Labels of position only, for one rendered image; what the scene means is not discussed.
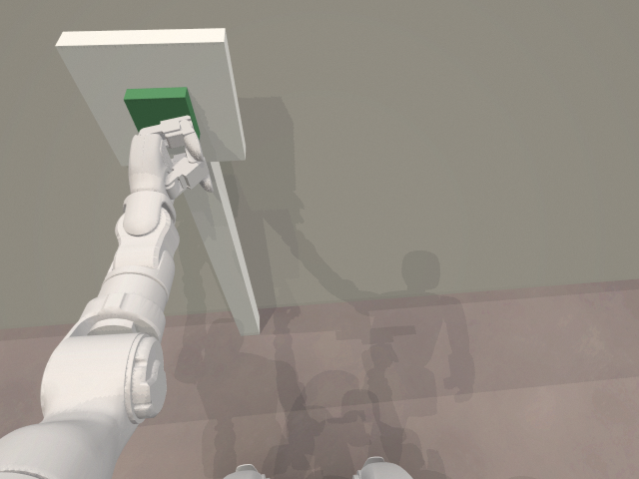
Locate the left robot upper arm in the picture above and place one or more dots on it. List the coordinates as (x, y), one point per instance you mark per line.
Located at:
(98, 389)

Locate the left robot shin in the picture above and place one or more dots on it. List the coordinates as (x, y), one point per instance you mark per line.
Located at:
(246, 467)

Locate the robot left forearm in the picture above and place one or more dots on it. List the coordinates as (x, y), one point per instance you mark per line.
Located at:
(137, 286)

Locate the panel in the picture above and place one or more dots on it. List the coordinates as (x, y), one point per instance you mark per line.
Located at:
(104, 64)

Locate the button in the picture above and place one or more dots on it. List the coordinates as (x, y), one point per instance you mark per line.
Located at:
(148, 107)

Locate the left robot hand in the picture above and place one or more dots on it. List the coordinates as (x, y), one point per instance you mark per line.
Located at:
(152, 169)

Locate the robot shin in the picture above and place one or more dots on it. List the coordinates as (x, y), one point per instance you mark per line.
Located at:
(246, 467)
(373, 460)

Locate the right robot shin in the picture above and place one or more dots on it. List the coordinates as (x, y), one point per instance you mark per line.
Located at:
(373, 460)

